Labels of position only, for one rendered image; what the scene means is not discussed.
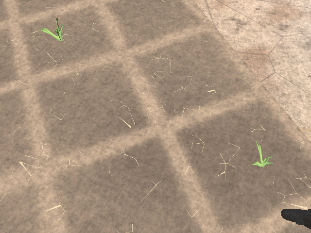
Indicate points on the right robot hand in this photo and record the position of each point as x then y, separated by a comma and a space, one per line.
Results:
301, 217

